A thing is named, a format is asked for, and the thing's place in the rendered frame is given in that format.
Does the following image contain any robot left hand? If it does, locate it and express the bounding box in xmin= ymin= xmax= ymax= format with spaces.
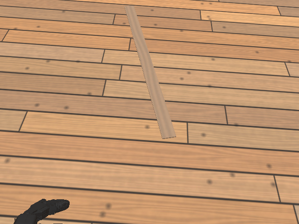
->
xmin=13 ymin=199 xmax=70 ymax=224

